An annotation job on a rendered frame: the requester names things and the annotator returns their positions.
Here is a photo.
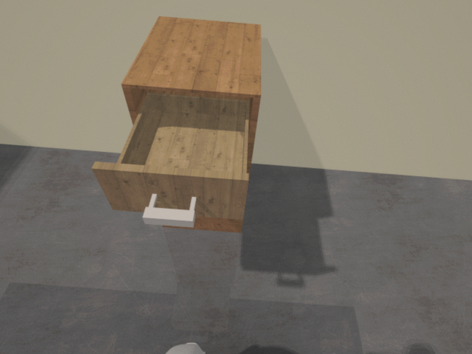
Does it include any handle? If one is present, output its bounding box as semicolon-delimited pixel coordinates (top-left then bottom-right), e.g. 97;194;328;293
142;194;196;228

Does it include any drawer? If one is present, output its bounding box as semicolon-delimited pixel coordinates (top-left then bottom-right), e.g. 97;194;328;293
92;93;249;220

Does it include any cabinet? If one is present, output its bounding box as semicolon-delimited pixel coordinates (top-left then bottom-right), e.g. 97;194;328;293
121;16;261;233

